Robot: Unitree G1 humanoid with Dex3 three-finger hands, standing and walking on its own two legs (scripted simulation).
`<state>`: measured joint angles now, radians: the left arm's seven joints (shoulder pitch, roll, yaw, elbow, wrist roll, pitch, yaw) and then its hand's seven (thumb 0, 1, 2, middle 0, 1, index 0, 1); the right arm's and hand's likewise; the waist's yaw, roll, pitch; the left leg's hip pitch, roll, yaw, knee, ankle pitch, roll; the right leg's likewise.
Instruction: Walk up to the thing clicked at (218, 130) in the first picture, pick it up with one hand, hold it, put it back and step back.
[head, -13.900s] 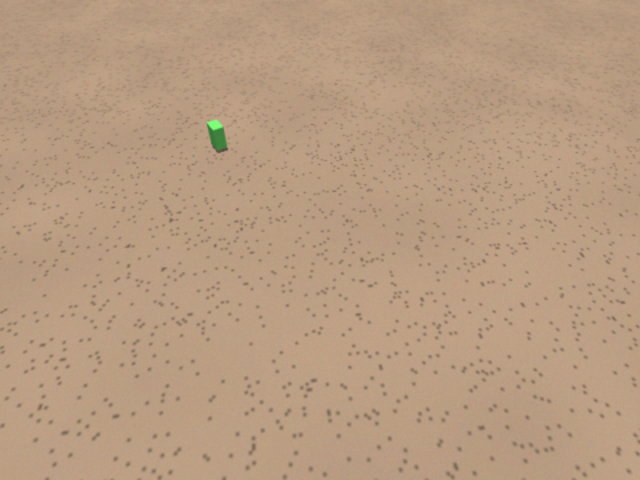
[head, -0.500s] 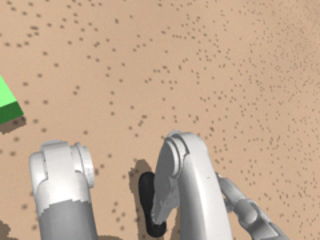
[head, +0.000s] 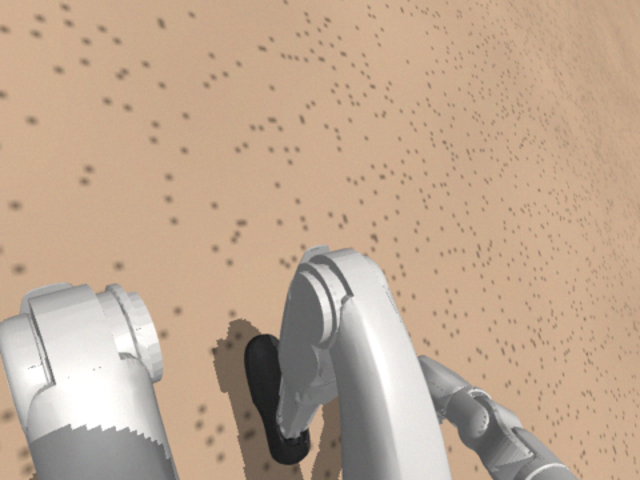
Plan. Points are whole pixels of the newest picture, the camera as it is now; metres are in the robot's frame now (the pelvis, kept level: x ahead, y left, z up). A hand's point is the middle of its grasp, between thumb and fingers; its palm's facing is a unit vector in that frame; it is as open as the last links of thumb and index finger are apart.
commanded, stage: close in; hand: left
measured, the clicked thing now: out of the picture +0.44 +0.32 -0.21
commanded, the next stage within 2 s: rest palm in 0.30 s
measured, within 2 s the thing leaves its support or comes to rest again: neither
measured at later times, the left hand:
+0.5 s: hand out of the picture +0.39 +0.32 -0.19, palm faces +0.50 -0.87 -0.01, open 17.2 cm
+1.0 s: hand out of the picture +0.40 +0.31 -0.19, palm faces +0.50 -0.86 -0.01, open 13.6 cm
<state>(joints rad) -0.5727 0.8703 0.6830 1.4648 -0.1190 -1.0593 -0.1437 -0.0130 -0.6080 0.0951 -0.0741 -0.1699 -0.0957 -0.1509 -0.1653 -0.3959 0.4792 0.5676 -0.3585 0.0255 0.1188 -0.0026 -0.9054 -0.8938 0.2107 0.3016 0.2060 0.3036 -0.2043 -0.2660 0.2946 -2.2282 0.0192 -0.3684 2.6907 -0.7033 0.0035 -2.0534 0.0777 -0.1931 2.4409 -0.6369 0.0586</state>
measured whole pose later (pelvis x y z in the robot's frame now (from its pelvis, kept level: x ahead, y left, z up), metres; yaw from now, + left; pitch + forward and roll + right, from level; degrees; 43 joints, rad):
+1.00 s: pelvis +0.00 +0.00 +0.00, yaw -2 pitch +10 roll -19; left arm -0.59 0.85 0.57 1.49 -0.07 -1.16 0.09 0.00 -0.10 0.39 -0.27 -0.32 -0.27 -0.32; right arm -0.21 -0.37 0.54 0.55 -0.39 0.04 0.15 0.00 -0.86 -0.89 0.21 0.30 0.20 0.30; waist -0.22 -0.30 0.33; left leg -2.21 0.03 -0.42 2.71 -0.73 -0.01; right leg -2.04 0.10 -0.23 2.42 -0.62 0.07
